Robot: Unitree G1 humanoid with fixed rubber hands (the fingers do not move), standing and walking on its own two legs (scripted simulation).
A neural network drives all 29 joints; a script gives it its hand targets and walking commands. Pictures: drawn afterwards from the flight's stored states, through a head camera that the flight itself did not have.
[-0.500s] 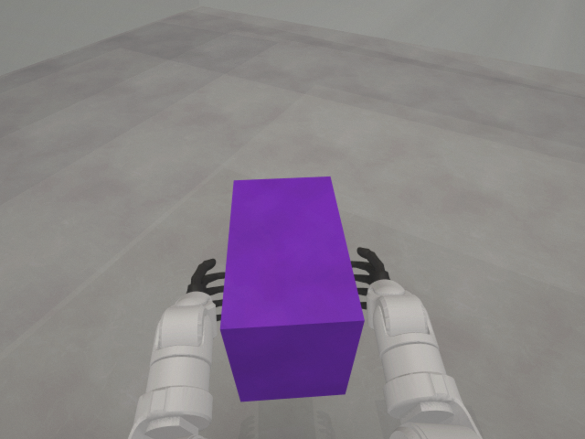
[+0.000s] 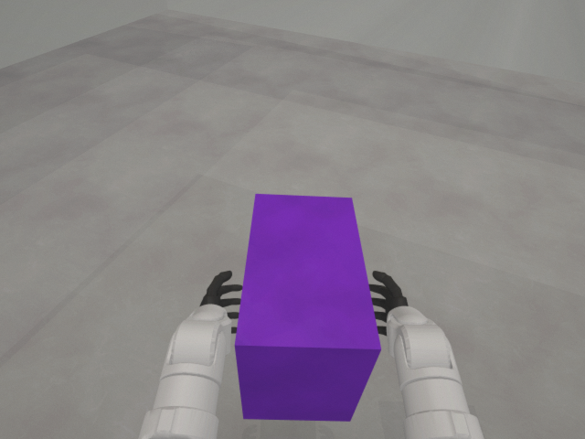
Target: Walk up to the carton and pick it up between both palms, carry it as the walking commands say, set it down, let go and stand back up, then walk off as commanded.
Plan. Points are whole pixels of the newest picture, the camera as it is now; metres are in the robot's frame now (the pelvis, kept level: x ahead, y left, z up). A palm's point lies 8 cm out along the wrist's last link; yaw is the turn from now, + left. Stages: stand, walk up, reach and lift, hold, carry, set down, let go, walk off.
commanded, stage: hold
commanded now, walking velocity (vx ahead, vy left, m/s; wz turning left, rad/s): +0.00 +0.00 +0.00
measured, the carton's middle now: (300, 302) +0.34 -0.02 -0.04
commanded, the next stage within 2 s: carry in 0.28 s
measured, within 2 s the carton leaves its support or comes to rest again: neither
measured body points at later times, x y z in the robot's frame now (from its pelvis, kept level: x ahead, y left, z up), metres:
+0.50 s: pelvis -0.04 -0.08 -0.02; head -0.07 -0.08 +0.43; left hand +0.26 +0.08 +0.03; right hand +0.29 -0.19 +0.04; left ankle +0.03 +0.09 -0.74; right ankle +0.01 -0.18 -0.75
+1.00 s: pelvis -0.06 -0.14 -0.03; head -0.05 -0.12 +0.42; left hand +0.18 +0.05 +0.04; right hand +0.25 -0.21 +0.07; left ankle -0.08 -0.04 -0.72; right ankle +0.01 -0.18 -0.74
